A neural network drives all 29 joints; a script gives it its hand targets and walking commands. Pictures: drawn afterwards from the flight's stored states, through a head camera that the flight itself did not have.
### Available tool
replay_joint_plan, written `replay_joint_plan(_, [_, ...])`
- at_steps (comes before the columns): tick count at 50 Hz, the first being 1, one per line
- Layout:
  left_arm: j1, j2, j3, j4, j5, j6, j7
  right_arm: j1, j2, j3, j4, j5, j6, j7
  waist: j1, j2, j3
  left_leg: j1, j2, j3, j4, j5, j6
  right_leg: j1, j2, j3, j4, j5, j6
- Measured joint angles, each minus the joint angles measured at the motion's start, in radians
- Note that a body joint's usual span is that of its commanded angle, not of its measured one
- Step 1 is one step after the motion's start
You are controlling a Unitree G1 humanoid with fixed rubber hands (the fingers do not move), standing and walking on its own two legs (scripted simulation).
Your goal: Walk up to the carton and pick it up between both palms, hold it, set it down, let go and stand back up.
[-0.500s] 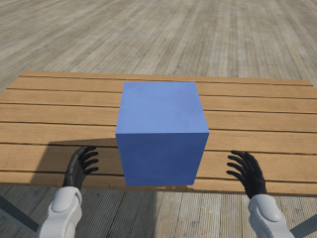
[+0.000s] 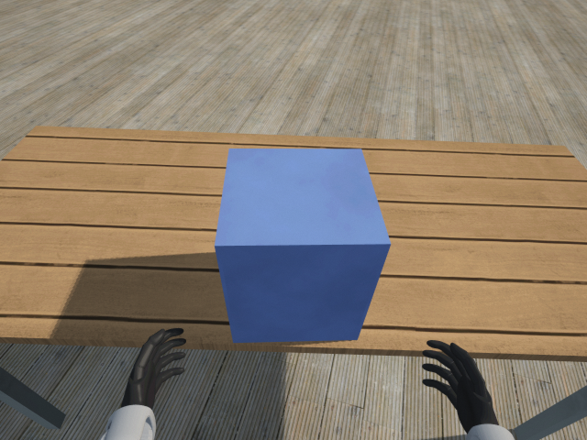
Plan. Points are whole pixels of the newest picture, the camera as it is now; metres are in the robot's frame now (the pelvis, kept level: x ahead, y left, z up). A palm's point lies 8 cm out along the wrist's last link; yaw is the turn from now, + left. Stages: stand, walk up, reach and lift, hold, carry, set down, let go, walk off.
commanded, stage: set down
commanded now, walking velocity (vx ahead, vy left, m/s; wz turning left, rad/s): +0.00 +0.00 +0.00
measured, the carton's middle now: (295, 248) +0.42 +0.05 +0.03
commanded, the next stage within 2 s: let go in 1.14 s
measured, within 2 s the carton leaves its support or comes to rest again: neither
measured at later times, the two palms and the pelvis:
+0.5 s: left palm (140, 417) +0.17 +0.23 -0.05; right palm out of the picture +0.18 -0.21 -0.05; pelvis +0.01 +0.00 +0.00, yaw +0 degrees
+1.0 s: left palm (142, 438) +0.16 +0.23 -0.08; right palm out of the picture +0.16 -0.22 -0.08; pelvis +0.01 +0.00 +0.00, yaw +0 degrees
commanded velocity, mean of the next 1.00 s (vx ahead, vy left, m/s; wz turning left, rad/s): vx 0.00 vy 0.00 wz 0.00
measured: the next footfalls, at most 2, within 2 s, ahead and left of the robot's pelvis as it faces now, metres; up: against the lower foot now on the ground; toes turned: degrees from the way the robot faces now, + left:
none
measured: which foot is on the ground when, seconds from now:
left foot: down 0.00-1.00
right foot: down 0.00-1.00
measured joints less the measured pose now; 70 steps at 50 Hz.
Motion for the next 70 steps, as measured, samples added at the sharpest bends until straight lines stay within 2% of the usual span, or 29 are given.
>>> replay_joint_plan(14, [0.047, -0.003, 0.01, 0.006, 0.045, 0.067, -0.028, 0.032, 0.008, -0.008, 0.07, -0.06, -0.004, 0.007, -0.007, 0.025, -0.006, 0.044, 0.0, 0.009, -0.012, -0.013, 0.003, 0.047, 0.0, 0.008, -0.026, -0.001, 0.005])
replay_joint_plan(22, [0.065, -0.006, 0.007, 0.044, 0.066, 0.098, -0.027, 0.049, 0.012, -0.021, 0.11, -0.1, 0.005, 0.01, -0.01, 0.018, 0.008, 0.036, 0.001, 0.009, -0.01, -0.016, 0.002, 0.037, 0.001, 0.008, -0.02, -0.007, 0.004])
replay_joint_plan(25, [0.077, -0.003, 0.009, 0.026, 0.071, 0.09, -0.023, 0.06, 0.012, -0.017, 0.112, -0.097, -0.011, 0.013, -0.008, 0.015, 0.01, 0.03, 0.005, 0.008, -0.001, -0.021, 0.0, 0.035, 0.005, 0.008, -0.017, -0.01, 0.003])
replay_joint_plan(31, [0.07, 0.005, 0.021, 0.073, 0.099, 0.12, -0.051, 0.038, 0.011, -0.011, 0.176, -0.119, -0.024, 0.003, -0.02, 0.01, 0.022, 0.05, 0.005, 0.003, -0.003, -0.024, -0.002, 0.058, 0.005, 0.003, -0.024, -0.011, 0.002])
replay_joint_plan(42, [0.069, 0.0, 0.014, 0.107, 0.121, 0.175, -0.069, 0.033, 0.014, -0.032, 0.248, -0.17, -0.011, 0.001, -0.035, 0.025, 0.032, 0.043, 0.004, -0.002, 0.014, -0.03, -0.001, 0.054, 0.003, -0.002, -0.01, -0.017, 0.005])
replay_joint_plan(56, [0.027, 0.002, 0.01, 0.142, 0.134, 0.214, -0.068, -0.005, 0.012, -0.055, 0.312, -0.2, -0.026, 0.004, -0.047, 0.024, 0.038, 0.034, 0.008, 0.001, 0.031, -0.029, -0.005, 0.041, 0.007, 0.001, 0.014, -0.018, 0.0])
replay_joint_plan(70, [0.003, 0.003, -0.002, 0.15, 0.122, 0.238, -0.06, 0.008, 0.022, -0.066, 0.269, -0.221, 0.008, 0.004, -0.054, 0.01, 0.037, 0.016, 0.008, 0.002, 0.044, -0.027, -0.008, 0.01, 0.007, 0.002, 0.055, -0.03, -0.004])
